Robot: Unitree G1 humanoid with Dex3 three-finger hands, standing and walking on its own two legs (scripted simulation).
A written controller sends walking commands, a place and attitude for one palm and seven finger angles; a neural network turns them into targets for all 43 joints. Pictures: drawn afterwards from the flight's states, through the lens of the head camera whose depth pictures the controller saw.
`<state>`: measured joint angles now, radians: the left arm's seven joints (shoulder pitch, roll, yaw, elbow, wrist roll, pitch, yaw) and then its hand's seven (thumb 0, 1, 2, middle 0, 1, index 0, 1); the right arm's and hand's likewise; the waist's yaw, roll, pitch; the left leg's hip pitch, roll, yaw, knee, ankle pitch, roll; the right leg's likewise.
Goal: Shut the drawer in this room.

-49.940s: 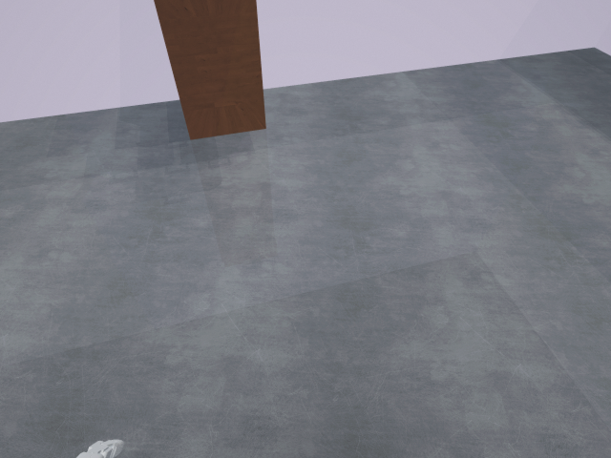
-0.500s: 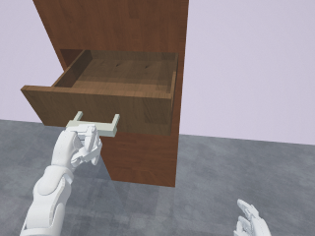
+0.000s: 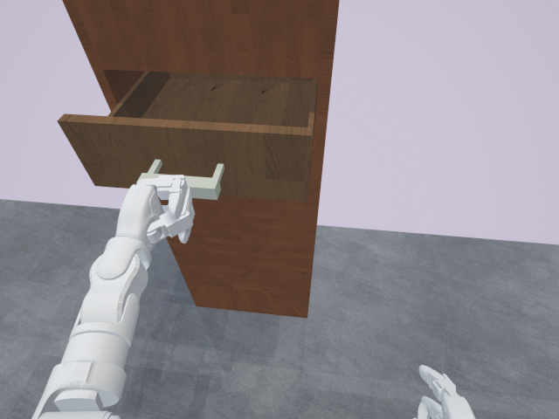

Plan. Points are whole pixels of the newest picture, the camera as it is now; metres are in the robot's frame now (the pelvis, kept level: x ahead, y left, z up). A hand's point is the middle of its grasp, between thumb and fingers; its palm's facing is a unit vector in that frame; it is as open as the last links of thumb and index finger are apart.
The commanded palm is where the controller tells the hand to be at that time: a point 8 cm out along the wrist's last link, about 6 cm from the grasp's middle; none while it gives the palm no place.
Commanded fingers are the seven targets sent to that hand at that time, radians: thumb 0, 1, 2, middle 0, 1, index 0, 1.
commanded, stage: push the drawer shut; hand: left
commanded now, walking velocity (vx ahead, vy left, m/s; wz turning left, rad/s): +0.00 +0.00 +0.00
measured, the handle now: (183, 176) +0.44 +0.18 +0.12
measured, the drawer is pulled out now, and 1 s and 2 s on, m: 0.16 0.04 0.00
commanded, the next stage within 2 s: pull the fist back off the drawer in 1.50 s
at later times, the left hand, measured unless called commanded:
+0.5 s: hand (206, 179) +0.44 +0.14 +0.12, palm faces -0.07 -1.00 -0.02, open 2.9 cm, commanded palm +0.42 +0.19 +0.12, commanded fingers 0.00 0.90 0.90 -1.40 -1.60 -1.40 -1.60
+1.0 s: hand (214, 159) +0.48 +0.13 +0.12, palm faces -0.06 -1.00 -0.01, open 3.0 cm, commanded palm +0.48 +0.18 +0.12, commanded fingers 0.00 0.90 0.90 -1.40 -1.60 -1.40 -1.60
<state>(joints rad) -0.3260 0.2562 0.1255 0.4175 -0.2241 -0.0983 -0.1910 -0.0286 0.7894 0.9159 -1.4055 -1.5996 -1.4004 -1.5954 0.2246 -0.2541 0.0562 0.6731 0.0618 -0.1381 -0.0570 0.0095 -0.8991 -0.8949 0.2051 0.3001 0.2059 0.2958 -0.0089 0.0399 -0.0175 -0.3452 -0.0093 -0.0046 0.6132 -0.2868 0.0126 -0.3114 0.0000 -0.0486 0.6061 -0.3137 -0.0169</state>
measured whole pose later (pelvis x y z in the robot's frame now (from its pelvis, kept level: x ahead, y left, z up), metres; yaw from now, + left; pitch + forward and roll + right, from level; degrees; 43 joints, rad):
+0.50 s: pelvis +0.01 +0.00 +0.00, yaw -1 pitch +5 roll +0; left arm -0.63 0.27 0.18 0.80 -0.18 -0.20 -0.16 -0.04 0.85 0.94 -1.40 -1.60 -1.40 -1.60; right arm 0.32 -0.27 0.03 0.70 0.05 -0.08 -0.03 0.01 -0.90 -0.89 0.20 0.30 0.21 0.30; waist -0.05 0.03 -0.03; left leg -0.42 0.00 0.01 0.64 -0.30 0.02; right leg -0.39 0.00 -0.03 0.62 -0.32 -0.01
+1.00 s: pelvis +0.01 +0.00 -0.01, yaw -1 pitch +9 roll -1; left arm -0.87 0.33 0.23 1.09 -0.15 -0.27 -0.16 -0.02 0.86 0.96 -1.40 -1.60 -1.40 -1.60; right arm 0.35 -0.27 0.03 0.71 0.04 -0.06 -0.02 0.01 -0.90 -0.89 0.20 0.30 0.21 0.30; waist -0.09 0.03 -0.04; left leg -0.52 0.00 0.01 0.69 -0.32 0.02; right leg -0.49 0.01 -0.04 0.66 -0.33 -0.01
